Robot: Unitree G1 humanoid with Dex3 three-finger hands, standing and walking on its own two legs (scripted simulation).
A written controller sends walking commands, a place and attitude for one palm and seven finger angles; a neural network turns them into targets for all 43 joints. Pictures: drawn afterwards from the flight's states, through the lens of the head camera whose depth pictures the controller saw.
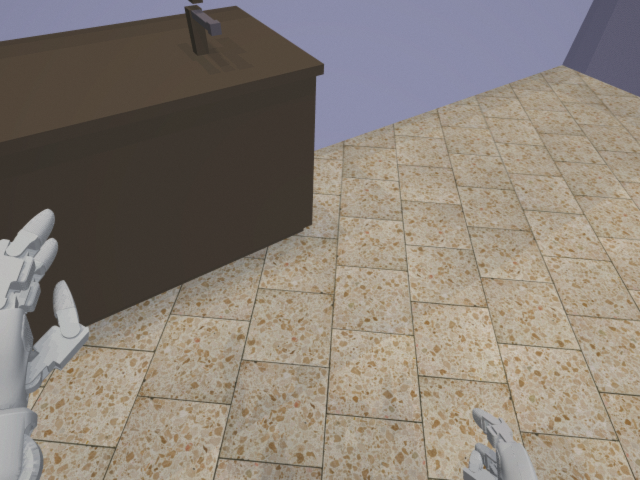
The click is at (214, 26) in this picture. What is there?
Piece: tap's lever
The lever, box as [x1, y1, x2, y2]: [206, 20, 221, 35]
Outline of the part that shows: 206,21 208,32 211,35 221,34 220,24 217,20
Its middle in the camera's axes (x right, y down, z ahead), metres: -0.28 -0.54 +0.99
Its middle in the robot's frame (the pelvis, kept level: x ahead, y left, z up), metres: +1.10 +0.35 +0.11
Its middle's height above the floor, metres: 0.89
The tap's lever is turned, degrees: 0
